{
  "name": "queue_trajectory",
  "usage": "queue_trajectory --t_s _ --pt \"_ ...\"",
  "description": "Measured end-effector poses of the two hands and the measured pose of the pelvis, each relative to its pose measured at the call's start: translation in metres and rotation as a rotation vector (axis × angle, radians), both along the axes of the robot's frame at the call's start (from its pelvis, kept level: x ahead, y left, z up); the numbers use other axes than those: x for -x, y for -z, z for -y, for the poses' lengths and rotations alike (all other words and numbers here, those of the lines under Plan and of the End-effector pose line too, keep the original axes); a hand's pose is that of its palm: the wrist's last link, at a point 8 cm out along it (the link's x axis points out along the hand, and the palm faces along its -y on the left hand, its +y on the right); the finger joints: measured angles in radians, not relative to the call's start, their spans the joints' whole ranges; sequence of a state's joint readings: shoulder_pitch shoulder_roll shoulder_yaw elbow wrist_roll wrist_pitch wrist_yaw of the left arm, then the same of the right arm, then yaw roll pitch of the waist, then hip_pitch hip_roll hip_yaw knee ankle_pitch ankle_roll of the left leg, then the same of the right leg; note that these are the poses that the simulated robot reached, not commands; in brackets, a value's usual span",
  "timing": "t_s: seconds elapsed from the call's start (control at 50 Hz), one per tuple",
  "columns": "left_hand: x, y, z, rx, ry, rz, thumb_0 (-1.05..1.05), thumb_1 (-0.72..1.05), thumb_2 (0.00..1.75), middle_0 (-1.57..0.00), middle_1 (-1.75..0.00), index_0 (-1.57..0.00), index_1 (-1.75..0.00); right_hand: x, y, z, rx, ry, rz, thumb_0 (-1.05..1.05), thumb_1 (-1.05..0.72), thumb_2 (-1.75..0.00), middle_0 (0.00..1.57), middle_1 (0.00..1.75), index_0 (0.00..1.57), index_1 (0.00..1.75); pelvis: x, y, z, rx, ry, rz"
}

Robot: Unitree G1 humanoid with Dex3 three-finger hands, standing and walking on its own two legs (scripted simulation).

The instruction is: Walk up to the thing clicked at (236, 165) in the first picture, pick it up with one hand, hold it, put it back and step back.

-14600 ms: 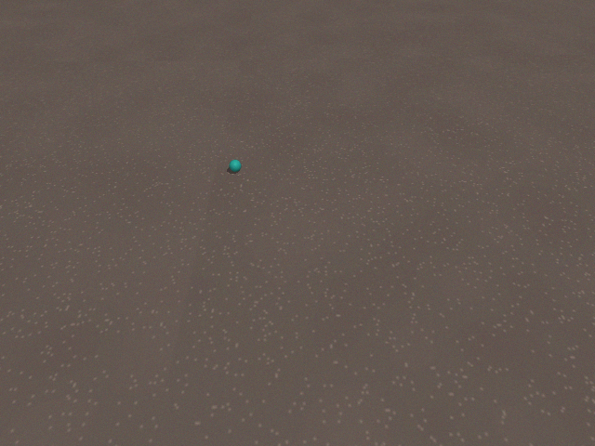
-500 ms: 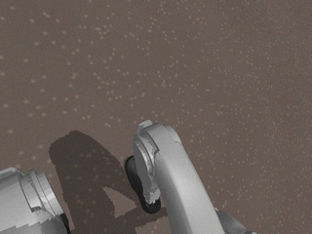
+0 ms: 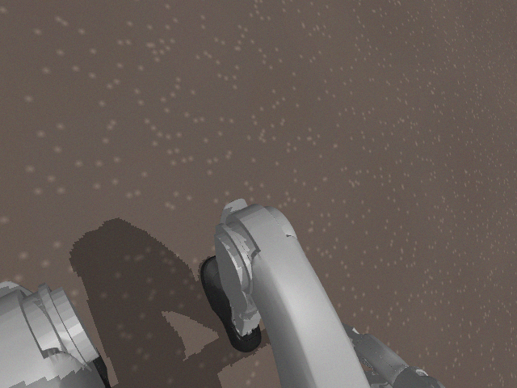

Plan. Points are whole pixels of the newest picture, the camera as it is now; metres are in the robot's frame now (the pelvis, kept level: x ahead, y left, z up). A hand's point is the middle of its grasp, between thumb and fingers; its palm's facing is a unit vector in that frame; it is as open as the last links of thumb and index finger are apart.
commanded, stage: close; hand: left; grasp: from above
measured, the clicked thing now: out of the picture +0.46 +0.35 -0.27
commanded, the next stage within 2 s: settle in 1.02 s
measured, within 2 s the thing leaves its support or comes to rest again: leaves its support in 1.38 s
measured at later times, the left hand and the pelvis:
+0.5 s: hand out of the picture +0.44 +0.33 -0.25, palm faces -0.43 -0.18 -0.89, open 9.1 cm; pelvis +0.00 +0.00 +0.00, yaw +0 degrees
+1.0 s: hand out of the picture +0.45 +0.34 -0.25, palm faces -0.42 -0.18 -0.89, open 7.7 cm; pelvis +0.00 +0.00 +0.00, yaw +0 degrees
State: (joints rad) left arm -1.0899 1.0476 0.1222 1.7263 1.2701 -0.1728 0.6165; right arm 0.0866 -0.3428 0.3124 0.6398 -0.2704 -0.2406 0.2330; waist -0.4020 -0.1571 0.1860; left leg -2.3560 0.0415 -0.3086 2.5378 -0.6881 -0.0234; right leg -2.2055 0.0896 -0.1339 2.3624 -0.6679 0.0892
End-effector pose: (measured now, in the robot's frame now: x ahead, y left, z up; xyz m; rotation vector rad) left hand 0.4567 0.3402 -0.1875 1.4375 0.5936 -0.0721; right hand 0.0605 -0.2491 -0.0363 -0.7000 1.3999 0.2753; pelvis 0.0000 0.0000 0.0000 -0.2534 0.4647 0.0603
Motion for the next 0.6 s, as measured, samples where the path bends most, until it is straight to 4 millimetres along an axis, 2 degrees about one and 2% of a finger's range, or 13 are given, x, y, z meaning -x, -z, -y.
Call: queue_trajectory --t_s 0.26,0.5,0.6 --pt "0.01 0.003 -0.018 0.019 -0.038 -0.057 0.0 -0.02 0.62 -0.4 -0.82 -0.45 -0.77 0.006 0.001 0.0 -0.004 0.02 -0.044 0.0 -0.9 -0.89 0.2 0.3 0.2 0.3 -0.002 0.0 0.001 0.0 -0.008 -0.005" --pt "0.009 0.004 0.002 0.053 0.069 -0.023 0.0 0.18 0.57 -0.54 -0.77 -0.59 -0.73 0.001 0.006 -0.005 -0.008 -0.002 -0.029 0.0 -0.9 -0.89 0.2 0.3 0.2 0.3 0.0 0.001 0.001 0.004 -0.004 0.014" --pt "0.011 0.003 0.006 0.022 0.079 -0.013 -0.01 0.21 0.52 -0.56 -0.73 -0.65 -0.69 -0.002 0.005 -0.005 -0.01 -0.018 -0.009 0.0 -0.9 -0.89 0.2 0.3 0.2 0.3 0.001 0.001 0.001 0.002 -0.001 0.017"
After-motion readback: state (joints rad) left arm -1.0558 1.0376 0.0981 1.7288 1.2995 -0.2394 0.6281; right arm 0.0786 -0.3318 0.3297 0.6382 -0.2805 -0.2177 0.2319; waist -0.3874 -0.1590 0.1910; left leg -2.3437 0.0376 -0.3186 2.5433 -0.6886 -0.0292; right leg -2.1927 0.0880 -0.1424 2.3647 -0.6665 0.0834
